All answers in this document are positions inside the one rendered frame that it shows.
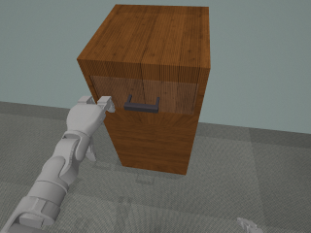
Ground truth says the robot right hand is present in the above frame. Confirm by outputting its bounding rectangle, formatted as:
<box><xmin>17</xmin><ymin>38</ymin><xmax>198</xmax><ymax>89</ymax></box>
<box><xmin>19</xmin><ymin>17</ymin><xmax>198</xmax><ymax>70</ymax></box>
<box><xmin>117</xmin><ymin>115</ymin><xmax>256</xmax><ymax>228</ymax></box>
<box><xmin>236</xmin><ymin>217</ymin><xmax>264</xmax><ymax>233</ymax></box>

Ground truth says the cabinet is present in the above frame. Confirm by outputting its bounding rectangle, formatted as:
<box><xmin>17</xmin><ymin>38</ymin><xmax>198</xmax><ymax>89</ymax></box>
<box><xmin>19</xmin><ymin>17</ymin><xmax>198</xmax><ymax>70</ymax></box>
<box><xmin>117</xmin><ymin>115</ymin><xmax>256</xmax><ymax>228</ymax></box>
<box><xmin>77</xmin><ymin>4</ymin><xmax>211</xmax><ymax>175</ymax></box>

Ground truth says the robot left upper arm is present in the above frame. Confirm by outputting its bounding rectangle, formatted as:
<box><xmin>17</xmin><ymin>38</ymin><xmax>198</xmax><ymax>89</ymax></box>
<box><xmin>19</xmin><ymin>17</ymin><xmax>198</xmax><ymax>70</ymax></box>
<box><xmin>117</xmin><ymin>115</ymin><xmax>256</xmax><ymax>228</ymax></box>
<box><xmin>6</xmin><ymin>223</ymin><xmax>49</xmax><ymax>233</ymax></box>

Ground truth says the robot left forearm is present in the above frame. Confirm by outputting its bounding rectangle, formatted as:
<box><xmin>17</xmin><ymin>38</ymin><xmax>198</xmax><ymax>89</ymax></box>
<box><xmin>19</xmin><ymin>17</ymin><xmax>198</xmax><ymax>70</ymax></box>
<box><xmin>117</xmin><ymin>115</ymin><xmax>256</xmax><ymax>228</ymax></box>
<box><xmin>0</xmin><ymin>130</ymin><xmax>91</xmax><ymax>233</ymax></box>

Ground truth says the handle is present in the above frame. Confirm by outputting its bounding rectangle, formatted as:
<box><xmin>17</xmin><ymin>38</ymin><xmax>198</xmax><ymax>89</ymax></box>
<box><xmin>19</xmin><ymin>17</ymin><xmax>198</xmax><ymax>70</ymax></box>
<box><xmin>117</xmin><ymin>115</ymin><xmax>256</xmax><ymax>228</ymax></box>
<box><xmin>123</xmin><ymin>94</ymin><xmax>160</xmax><ymax>114</ymax></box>

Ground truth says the drawer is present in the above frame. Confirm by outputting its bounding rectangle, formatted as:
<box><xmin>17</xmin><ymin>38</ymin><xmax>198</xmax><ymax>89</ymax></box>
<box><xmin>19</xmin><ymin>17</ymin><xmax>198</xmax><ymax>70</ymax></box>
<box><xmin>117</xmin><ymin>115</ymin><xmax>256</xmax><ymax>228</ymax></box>
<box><xmin>90</xmin><ymin>76</ymin><xmax>199</xmax><ymax>115</ymax></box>

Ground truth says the robot left hand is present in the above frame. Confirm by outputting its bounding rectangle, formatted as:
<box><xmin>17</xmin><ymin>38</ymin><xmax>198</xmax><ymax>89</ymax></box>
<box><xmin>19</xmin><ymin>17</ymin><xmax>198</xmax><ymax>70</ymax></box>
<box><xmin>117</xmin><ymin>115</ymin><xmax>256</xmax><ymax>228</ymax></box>
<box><xmin>66</xmin><ymin>95</ymin><xmax>116</xmax><ymax>161</ymax></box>

